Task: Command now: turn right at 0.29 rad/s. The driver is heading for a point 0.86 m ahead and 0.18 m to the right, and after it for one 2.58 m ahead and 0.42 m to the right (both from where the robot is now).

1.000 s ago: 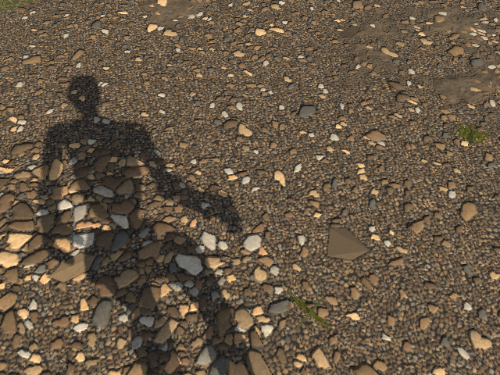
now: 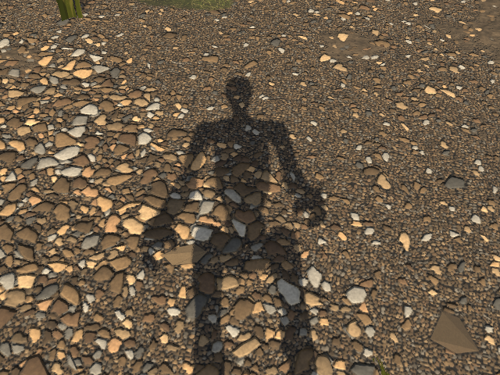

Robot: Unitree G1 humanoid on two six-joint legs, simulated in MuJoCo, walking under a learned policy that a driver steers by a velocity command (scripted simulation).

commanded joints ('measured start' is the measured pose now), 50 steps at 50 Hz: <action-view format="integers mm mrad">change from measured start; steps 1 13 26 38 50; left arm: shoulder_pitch -63 109 -7 83 17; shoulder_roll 76 126 177 62 81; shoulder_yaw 15 42 37 -21 16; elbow -95 -70 -182 -141 -100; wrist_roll -1 5 2 71 32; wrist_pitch -8 -18 -39 -59 -50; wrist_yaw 4 -31 11 -2 4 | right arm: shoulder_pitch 7 -16 -70 -8 -88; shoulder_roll -202 -187 -179 -262 -243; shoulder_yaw -66 -82 -76 -72 -79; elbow -34 9 -34 -18 -50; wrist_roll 5 40 18 -6 54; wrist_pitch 3 -12 -23 -66 1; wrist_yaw -20 12 3 34 -9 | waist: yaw -62 31 -14 44 10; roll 153 13 -81 130 132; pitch -48 -87 -69 -187 -119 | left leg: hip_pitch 131 -81 -393 209 -76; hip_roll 313 214 9 219 127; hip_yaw -197 54 -128 -353 -427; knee -141 150 391 4 -2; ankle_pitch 349 78 10 815 222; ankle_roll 201 12 -150 89 77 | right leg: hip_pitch -100 375 377 179 233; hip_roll -24 -5 -133 48 52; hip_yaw -10 -41 209 136 44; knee -3 -559 -587 -331 -514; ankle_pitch -14 332 798 278 182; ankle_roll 7 -204 -320 -130 -125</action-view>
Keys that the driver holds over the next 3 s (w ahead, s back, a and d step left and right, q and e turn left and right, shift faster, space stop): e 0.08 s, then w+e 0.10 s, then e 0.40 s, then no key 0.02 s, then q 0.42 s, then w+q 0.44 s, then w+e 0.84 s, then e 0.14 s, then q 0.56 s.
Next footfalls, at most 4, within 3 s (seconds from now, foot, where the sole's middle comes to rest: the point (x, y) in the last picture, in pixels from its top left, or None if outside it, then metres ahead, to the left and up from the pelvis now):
0.26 right None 0.00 -0.14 -0.78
0.74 left None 0.20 0.02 -0.78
1.42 left None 0.31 0.08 -0.78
1.96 right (305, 322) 0.64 -0.13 -0.78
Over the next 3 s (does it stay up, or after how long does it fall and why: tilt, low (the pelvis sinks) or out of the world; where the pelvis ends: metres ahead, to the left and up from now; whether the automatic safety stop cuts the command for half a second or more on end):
stays up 0.84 -0.04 0.00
